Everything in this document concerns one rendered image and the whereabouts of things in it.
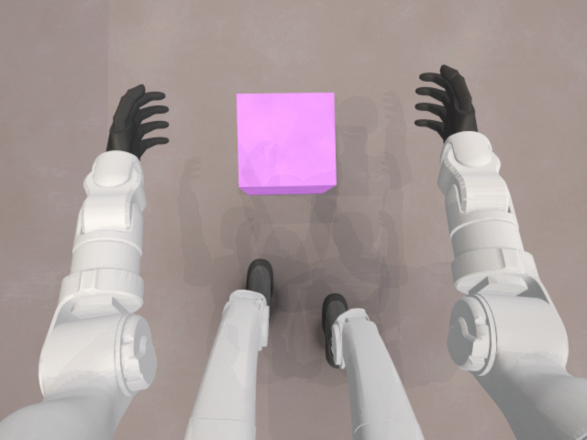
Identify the left robot hand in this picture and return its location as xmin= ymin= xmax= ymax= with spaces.
xmin=106 ymin=84 xmax=169 ymax=161

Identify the right robot upper arm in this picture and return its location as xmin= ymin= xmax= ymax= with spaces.
xmin=447 ymin=293 xmax=587 ymax=440

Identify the left robot foot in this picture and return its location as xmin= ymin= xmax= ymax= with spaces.
xmin=246 ymin=259 xmax=273 ymax=306

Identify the robot left thigh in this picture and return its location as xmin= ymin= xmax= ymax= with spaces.
xmin=183 ymin=298 xmax=270 ymax=440

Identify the left robot upper arm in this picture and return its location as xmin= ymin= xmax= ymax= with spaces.
xmin=0 ymin=313 xmax=157 ymax=440

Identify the carton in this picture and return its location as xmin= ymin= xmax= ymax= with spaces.
xmin=237 ymin=93 xmax=337 ymax=195

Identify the robot right forearm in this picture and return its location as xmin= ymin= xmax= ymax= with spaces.
xmin=437 ymin=131 xmax=569 ymax=367

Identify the right robot hand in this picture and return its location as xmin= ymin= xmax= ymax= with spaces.
xmin=415 ymin=64 xmax=478 ymax=143

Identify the robot left forearm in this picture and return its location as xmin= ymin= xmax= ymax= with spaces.
xmin=39 ymin=150 xmax=147 ymax=397

